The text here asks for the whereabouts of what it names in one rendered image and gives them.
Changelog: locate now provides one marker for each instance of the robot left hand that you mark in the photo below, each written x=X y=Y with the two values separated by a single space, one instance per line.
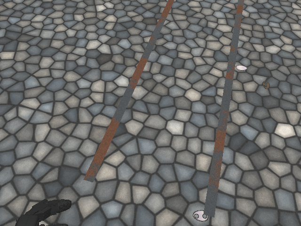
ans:
x=41 y=211

